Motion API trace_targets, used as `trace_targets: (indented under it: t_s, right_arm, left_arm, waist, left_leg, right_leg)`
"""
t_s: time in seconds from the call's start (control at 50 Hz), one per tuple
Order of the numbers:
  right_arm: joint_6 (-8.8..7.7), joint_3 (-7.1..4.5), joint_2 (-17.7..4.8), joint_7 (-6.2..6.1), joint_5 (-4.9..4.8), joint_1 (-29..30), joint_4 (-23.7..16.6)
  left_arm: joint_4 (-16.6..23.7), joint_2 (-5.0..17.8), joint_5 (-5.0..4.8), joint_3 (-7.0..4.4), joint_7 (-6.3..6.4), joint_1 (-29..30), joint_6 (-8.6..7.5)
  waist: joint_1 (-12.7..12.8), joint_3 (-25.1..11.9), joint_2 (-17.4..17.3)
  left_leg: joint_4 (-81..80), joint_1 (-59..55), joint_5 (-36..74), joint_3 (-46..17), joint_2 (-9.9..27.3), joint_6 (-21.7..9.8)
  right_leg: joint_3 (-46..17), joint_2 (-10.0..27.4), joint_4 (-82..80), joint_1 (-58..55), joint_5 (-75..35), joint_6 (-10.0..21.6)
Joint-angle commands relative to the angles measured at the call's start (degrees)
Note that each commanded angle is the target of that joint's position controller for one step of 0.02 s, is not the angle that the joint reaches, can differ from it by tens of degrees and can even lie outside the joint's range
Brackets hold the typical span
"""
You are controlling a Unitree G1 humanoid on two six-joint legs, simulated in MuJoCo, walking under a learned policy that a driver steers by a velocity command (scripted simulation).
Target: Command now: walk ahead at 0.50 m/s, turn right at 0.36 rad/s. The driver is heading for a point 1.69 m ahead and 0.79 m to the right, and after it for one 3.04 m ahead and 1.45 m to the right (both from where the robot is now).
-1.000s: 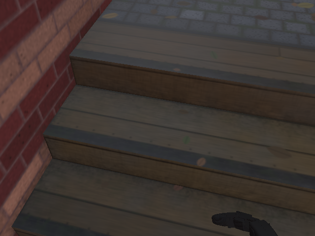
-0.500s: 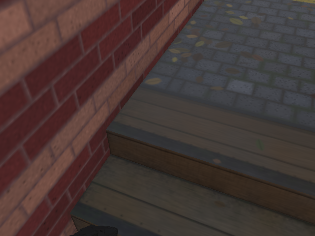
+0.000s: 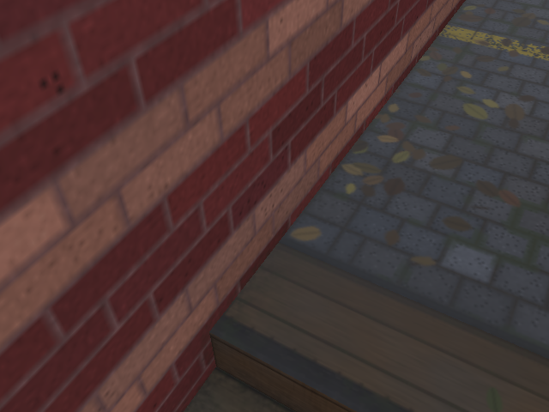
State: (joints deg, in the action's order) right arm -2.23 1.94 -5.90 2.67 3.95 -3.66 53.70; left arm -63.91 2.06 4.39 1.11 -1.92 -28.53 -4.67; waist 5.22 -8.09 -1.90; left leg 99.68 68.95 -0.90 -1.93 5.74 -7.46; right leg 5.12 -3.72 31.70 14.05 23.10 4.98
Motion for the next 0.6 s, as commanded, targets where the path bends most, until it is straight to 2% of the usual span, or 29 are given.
trace_targets:
  t_s: [0.02, 0.04, 0.06, 0.08, 0.1, 0.12, 0.14, 0.16, 0.18, 0.2, 0.22, 0.24, 0.26, 0.3, 0.32, 0.34, 0.36, 0.38, 0.4, 0.42, 0.44, 0.46, 0.48, 0.5, 0.52, 0.54, 0.56, 0.58, 0.6]
  right_arm:
    - [-1.31, 0.59, -0.5, -1.17, 0.06, 12.7, -7.5]
    - [-1.24, 0.94, 0.1, -1.15, 0.25, 14.7, -8.7]
    - [-0.77, 1.39, 0.5, -0.89, 0.68, 22.5, -11.7]
    - [-2.0, -0.32, -3.5, -3.25, -1.46, 19.7, -16.3]
    - [-2.26, -0.11, -3.7, -3.9, -2.79, 18.9, -16.4]
    - [-1.9, 0.5, -2.6, -4.17, -4.08, 17.4, -17.7]
    - [-1.67, -0.11, -2.4, -4.77, -5.65, 9.0, -15.6]
    - [-1.86, -1.89, -5.2, -5.84, -5.6, 1.6, -13.2]
    - [-3.49, -3.1, -6.2, -6.67, -5.24, -9.0, -12.9]
    - [-4.1, -5.49, -10.4, -7.41, -4.5, -19.1, -10.2]
    - [-3.82, -7.83, -17.0, -8.6, -3.29, -18.5, -8.0]
    - [-2.0, -7.95, -14.0, -10.39, -3.16, -18.7, -7.0]
    - [-1.37, -7.8, -13.8, -11.48, -1.94, -13.8, -6.2]
    - [-2.28, -5.91, -6.2, -12.5, -0.55, -3.2, -5.3]
    - [-3.1, -5.1, -4.6, -11.73, -0.01, -1.3, -4.6]
    - [-3.57, -5.22, -5.6, -10.67, 0.03, -0.8, -4.0]
    - [-3.7, -6.06, -8.8, -9.2, 0.2, 1.3, -4.3]
    - [-5.1, -6.61, -9.7, -7.54, 0.61, 8.6, -5.2]
    - [-4.95, -7.61, -14.2, -6.77, -0.19, 18.0, -8.9]
    - [-4.74, -8.87, -17.3, -7.07, -0.52, 20.4, -9.7]
    - [-3.83, -9.32, -18.7, -7.7, -1.46, 15.2, -8.4]
    - [-2.15, -8.87, -18.9, -6.75, -2.86, 12.9, -7.8]
    - [-1.15, -8.13, -16.3, -5.27, -3.61, 14.1, -9.0]
    - [0.95, -5.37, -6.5, -3.73, -2.16, 17.7, -11.5]
    - [2.0, -3.31, 1.4, -2.98, 0.67, 10.2, -17.7]
    - [1.89, -3.64, 1.4, -2.63, 2.47, 2.2, -23.9]
    - [0.43, -4.63, -4.2, -2.99, 2.79, 3.4, -24.5]
    - [-0.5, -5.23, -6.6, -3.36, 2.91, 2.5, -24.7]
    - [-0.43, -5.36, -8.1, -3.71, 2.64, 3.7, -25.5]
  left_arm:
    - [0.0, 3.9, 0.14, -0.79, 0.22, -6.6, -0.5]
    - [0.1, 3.4, 0.01, -0.86, 0.31, -6.5, -0.51]
    - [-0.4, 3.2, -0.4, -0.74, 0.18, -8.1, -0.31]
    - [2.0, 10.4, -4.97, -2.82, 4.96, -4.9, -1.42]
    - [1.7, 10.8, -4.59, -3.13, 6.83, -3.9, -1.15]
    - [1.3, 10.4, -4.79, -3.3, 7.59, -3.3, -0.48]
    - [3.1, 12.0, -4.28, -3.79, 7.65, 0.3, 0.59]
    - [3.3, 12.6, -3.32, -4.26, 6.54, -2.4, 1.07]
    - [4.8, 16.2, -5.37, -5.91, 5.44, 0.0, 1.34]
    - [9.8, 16.6, -7.07, -6.88, 3.99, 7.0, 1.12]
    - [16.2, 14.2, -5.16, -7.07, 3.36, 13.0, 0.03]
    - [16.6, 13.5, -1.82, -7.71, 2.82, 16.0, -0.3]
    - [19.6, 11.9, -1.05, -7.72, 2.19, 16.4, 0.83]
    - [23.7, 9.5, 1.23, -7.0, 1.87, 16.9, 4.68]
    - [25.3, 9.2, 0.43, -6.7, 1.52, 17.4, 6.23]
    - [27.0, 8.2, -0.19, -6.05, 1.31, 17.8, 7.52]
    - [28.4, 7.9, -0.8, -5.54, 1.34, 15.9, 8.42]
    - [28.7, 8.9, -0.93, -5.33, 2.6, 10.0, 9.42]
    - [26.8, 12.3, -3.22, -5.59, 2.43, -0.4, 10.22]
    - [24.8, 15.5, -3.83, -6.55, 2.73, -5.6, 10.52]
    - [23.7, 15.5, -2.99, -7.16, 3.02, -8.4, 11.15]
    - [23.2, 14.6, -2.65, -7.24, 2.75, -12.6, 11.37]
    - [22.8, 15.6, -2.02, -8.36, 3.1, -15.2, 10.4]
    - [20.7, 16.5, -2.01, -8.17, 2.36, -10.9, 8.51]
    - [25.5, 19.1, -3.19, -7.29, 1.44, 4.0, 6.53]
    - [30.2, 24.6, -4.35, -8.85, 2.32, 15.4, 5.53]
    - [32.2, 23.2, -4.08, -8.68, 2.2, 18.3, 4.1]
    - [31.8, 22.4, -3.61, -8.74, 2.41, 19.1, 3.09]
    - [30.3, 22.8, -3.86, -9.19, 2.52, 16.9, 2.03]
  waist:
    - [0.7, 6.7, 5.5]
    - [0.8, 7.8, 4.9]
    - [2.7, 8.5, 3.5]
    - [1.0, 14.1, 8.6]
    - [0.4, 17.7, 7.6]
    - [-1.1, 17.0, 7.8]
    - [-4.5, 15.5, 6.3]
    - [-6.0, 8.2, 1.5]
    - [-10.9, -3.0, 2.0]
    - [-15.6, -14.9, -3.6]
    - [-13.5, -20.4, -20.5]
    - [-12.7, -18.2, -7.1]
    - [-8.0, -13.6, -5.9]
    - [0.6, -1.8, -4.7]
    - [3.3, 2.2, 1.5]
    - [5.3, 5.5, 2.1]
    - [8.2, 6.5, 0.7]
    - [14.3, 8.1, -0.3]
    - [20.2, 8.3, -1.3]
    - [20.7, 9.0, 0.0]
    - [17.9, 4.4, -3.0]
    - [17.5, 0.6, -8.8]
    - [20.3, 0.8, -3.3]
    - [17.6, 8.1, 12.5]
    - [2.7, 8.1, 19.8]
    - [-7.7, 4.9, 21.9]
    - [-8.3, 10.5, 11.6]
    - [-8.7, 12.5, 4.6]
    - [-6.9, 12.4, 1.5]
  left_leg:
    - [-1.3, 18.9, -5.4, -0.8, 2.6, 0.8]
    - [-4.5, 19.2, -6.8, -1.0, 3.5, 0.9]
    - [-12.3, 18.6, -10.9, 1.9, 3.6, 1.6]
    - [-7.4, 7.6, -27.1, 8.6, -0.2, 5.8]
    - [-18.2, 1.3, -27.1, 6.8, 1.8, 6.4]
    - [-30.3, -10.2, -25.3, 6.5, 1.9, 6.1]
    - [-44.6, -28.7, -31.1, 11.8, -3.6, 6.7]
    - [-46.8, -41.7, -28.0, 11.7, -5.1, 7.6]
    - [-51.7, -60.1, -12.5, 7.5, -0.3, 7.3]
    - [-58.6, -84.3, -7.1, -6.1, 8.5, 5.2]
    - [-66.8, -90.4, -1.0, -24.7, 20.2, 0.9]
    - [-63.7, -87.5, 1.3, -16.7, 19.3, 2.0]
    - [-61.7, -83.3, -1.7, -15.8, 20.8, 0.4]
    - [-64.1, -61.4, -14.4, -12.4, 21.6, 3.6]
    - [-66.3, -52.0, -20.7, -9.4, 20.5, 4.5]
    - [-68.9, -48.4, -22.4, -7.5, 20.7, 5.2]
    - [-71.3, -48.0, -23.4, -2.4, 18.9, 6.6]
    - [-72.7, -41.4, -24.9, 2.3, 14.6, 10.2]
    - [-75.5, -33.1, -20.1, 10.0, 11.7, 10.1]
    - [-74.2, -34.1, -15.0, 14.4, 9.5, 9.2]
    - [-72.0, -42.3, -3.0, 14.1, 10.4, 7.4]
    - [-62.5, -46.9, 1.0, 14.1, 11.6, 6.0]
    - [-38.0, -42.4, -1.7, 14.2, 5.6, 6.1]
    - [-5.7, -24.3, -35.5, 10.5, -1.8, 6.3]
    - [7.5, -17.2, -29.7, 1.3, -4.3, 6.0]
    - [5.1, -15.9, -24.4, -2.1, -2.8, 6.1]
    - [7.0, -15.3, -17.4, -1.6, -3.4, 6.2]
    - [7.1, -15.6, -12.3, -1.6, -3.4, 6.8]
    - [6.5, -15.8, -10.5, -1.6, -3.2, 7.4]
  right_leg:
    - [-23.4, 18.7, -8.4, -19.3, -30.3, 13.3]
    - [-22.5, 18.7, -8.1, -19.7, -32.3, 12.6]
    - [-22.6, 17.9, -9.6, -19.0, -32.8, 12.8]
    - [-22.4, 11.1, -15.5, -10.1, -22.5, 12.4]
    - [-22.7, 10.4, -17.2, -6.3, -21.3, 11.6]
    - [-21.9, 10.4, -20.5, -3.7, -22.8, 10.8]
    - [-18.3, 6.8, -19.0, 2.4, -37.2, 10.2]
    - [-15.2, 4.5, -3.6, -0.5, -58.8, 8.8]
    - [-13.5, 1.5, 11.8, 4.8, -60.6, 5.8]
    - [-12.0, -1.8, 29.0, 20.9, -43.4, 1.1]
    - [-8.9, -3.8, 47.7, 31.5, -0.2, -4.1]
    - [-11.4, 2.7, 57.3, 33.4, -0.9, -4.6]
    - [-9.2, 4.6, 64.3, 38.3, -1.5, -5.3]
    - [-12.2, 9.1, 75.0, 37.0, 2.3, -3.6]
    - [-10.4, 8.1, 78.3, 34.2, 0.3, -2.2]
    - [-12.5, 8.4, 79.6, 36.5, -0.2, -0.7]
    - [-11.2, 8.5, 74.6, 36.3, -1.2, -0.1]
    - [-7.2, 5.1, 70.4, 30.0, -1.7, -0.1]
    - [-2.3, 5.3, 45.4, 14.3, 2.3, -0.3]
    - [3.1, 3.1, 32.3, 5.8, 7.7, -1.1]
    - [9.3, 1.1, 34.5, 0.6, 8.5, -1.4]
    - [5.8, 3.5, 32.0, -5.2, 8.0, -0.5]
    - [1.2, 0.6, 21.9, -8.6, 6.5, 4.0]
    - [-7.2, -1.0, 14.8, -4.7, 4.5, 9.3]
    - [-32.2, -0.1, 4.9, 5.4, 8.8, 8.7]
    - [-56.5, 8.4, -14.0, 10.2, 33.6, 8.7]
    - [-64.1, 11.0, -22.0, 16.2, 43.7, 6.4]
    - [-62.8, 10.5, -20.8, 18.3, 40.3, 3.5]
    - [-57.3, 9.1, -18.8, 16.6, 30.0, 0.9]
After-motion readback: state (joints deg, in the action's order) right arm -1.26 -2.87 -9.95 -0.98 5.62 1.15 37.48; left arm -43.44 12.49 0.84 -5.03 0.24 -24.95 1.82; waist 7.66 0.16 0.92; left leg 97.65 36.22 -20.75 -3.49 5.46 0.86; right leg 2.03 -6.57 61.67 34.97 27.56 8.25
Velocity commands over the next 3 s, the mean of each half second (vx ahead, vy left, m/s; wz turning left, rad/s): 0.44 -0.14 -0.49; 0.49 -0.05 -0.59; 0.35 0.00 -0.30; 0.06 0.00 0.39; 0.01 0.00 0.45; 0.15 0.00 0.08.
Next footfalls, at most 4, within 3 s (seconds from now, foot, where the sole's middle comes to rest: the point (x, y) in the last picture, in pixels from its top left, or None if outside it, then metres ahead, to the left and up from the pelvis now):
0.12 left None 0.23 0.17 -0.62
0.50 right None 0.28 -0.10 -0.62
1.04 left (377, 324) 0.65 -0.11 -0.47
1.38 right None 0.61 -0.47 -0.47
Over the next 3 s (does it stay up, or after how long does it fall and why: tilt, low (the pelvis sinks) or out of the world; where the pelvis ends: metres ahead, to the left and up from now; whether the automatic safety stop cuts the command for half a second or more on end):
stays up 0.72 -0.40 0.29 its command is cut before an obstacle after 0.1 s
